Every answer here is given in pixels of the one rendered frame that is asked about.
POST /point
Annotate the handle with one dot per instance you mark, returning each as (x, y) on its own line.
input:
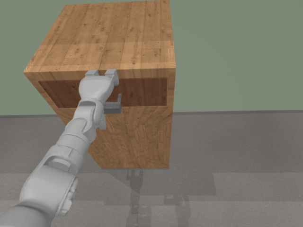
(113, 107)

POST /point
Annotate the cabinet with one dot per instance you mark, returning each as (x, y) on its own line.
(136, 39)

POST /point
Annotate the robot left hand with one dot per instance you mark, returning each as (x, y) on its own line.
(99, 88)

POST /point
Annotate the drawer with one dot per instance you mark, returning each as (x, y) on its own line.
(135, 92)

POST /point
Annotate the robot left forearm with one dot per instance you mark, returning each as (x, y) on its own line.
(68, 153)

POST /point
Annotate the robot left upper arm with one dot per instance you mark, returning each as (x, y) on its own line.
(49, 194)

